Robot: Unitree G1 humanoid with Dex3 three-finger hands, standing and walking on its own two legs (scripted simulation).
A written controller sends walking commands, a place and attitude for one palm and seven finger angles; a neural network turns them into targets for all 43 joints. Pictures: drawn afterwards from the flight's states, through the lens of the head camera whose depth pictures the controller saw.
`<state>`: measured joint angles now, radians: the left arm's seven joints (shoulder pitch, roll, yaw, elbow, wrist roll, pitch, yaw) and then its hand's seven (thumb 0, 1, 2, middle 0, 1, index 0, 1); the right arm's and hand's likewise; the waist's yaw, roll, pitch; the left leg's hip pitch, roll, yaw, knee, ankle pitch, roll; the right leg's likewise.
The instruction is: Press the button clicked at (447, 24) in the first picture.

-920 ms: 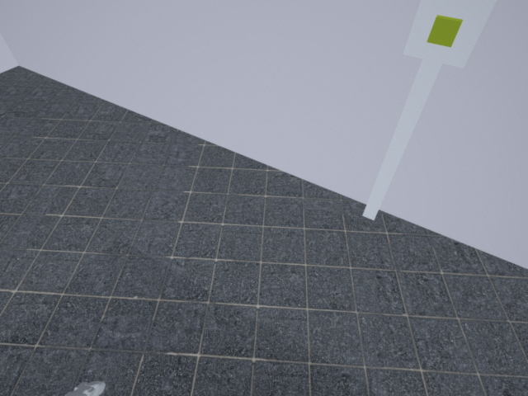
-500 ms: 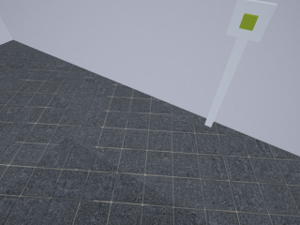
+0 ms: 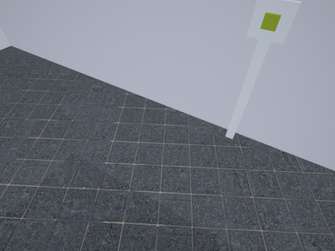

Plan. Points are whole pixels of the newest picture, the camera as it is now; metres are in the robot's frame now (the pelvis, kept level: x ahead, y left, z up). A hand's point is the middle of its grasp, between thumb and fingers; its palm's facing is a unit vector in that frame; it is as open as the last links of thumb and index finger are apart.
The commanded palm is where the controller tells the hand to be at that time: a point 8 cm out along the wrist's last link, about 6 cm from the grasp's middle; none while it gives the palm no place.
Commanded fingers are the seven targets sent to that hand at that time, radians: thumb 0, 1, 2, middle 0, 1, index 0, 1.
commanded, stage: look at it before walking up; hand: left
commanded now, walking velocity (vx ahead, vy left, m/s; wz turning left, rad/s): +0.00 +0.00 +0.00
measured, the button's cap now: (270, 21) +1.07 -0.42 +0.12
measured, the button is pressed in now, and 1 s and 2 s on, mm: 0 0 0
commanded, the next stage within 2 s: walk to a spot facing it in 0.52 s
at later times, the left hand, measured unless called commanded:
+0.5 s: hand out of the picture +0.07 +0.25 -0.15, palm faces -0.02 -0.94 -0.34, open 7.4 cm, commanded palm none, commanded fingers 0.00 0.90 0.90 -0.20 -0.30 -0.20 -0.30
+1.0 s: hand out of the picture +0.05 +0.19 -0.18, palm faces -0.14 -0.95 -0.28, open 7.4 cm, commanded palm none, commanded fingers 0.00 0.90 0.90 -0.20 -0.30 -0.20 -0.30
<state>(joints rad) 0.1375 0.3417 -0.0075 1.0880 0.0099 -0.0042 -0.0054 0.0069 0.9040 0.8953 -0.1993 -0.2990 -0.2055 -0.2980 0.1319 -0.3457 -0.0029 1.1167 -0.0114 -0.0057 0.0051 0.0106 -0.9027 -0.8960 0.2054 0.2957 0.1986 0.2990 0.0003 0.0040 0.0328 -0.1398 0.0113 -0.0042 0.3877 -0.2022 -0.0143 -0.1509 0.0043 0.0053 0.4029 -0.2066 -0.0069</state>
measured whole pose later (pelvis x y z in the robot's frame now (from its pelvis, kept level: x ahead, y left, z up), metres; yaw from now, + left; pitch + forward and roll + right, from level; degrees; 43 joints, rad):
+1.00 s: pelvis -0.02 -0.02 -0.03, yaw -10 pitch -2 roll +2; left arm 0.25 0.23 0.03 0.96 0.03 0.04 -0.02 0.01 0.91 0.90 -0.20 -0.30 -0.20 -0.30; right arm 0.14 -0.24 -0.04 0.98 -0.01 0.04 -0.01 0.01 -0.90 -0.90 0.21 0.30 0.20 0.30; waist 0.04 0.02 0.09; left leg -0.29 0.09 0.13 0.74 -0.41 -0.04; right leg -0.33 0.02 -0.01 0.71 -0.32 -0.02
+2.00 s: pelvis +0.15 -0.12 -0.03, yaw -44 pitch -1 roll -1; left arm 0.07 0.22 0.05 0.90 0.01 -0.04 -0.03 0.00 0.91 0.90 -0.19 -0.30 -0.20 -0.30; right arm 0.42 -0.17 -0.04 1.08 -0.01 -0.01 -0.01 0.01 -0.90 -0.90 0.20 0.30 0.20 0.30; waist -0.06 -0.02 0.15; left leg -0.33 0.16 0.08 1.33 -0.44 -0.05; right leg -0.41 0.04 -0.14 0.66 -0.24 -0.10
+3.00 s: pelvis +0.32 -0.28 +0.00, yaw -35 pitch -1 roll +2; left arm 0.21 0.16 0.04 0.96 0.03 0.00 0.03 0.00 0.92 0.90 -0.20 -0.30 -0.20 -0.30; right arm 0.21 -0.23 -0.09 1.00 -0.02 0.07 0.01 0.01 -0.91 -0.90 0.20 0.29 0.19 0.30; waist -0.01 0.02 0.06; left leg -0.47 0.06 0.05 1.06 -0.41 -0.07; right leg -0.19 -0.10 -0.23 0.51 -0.30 -0.04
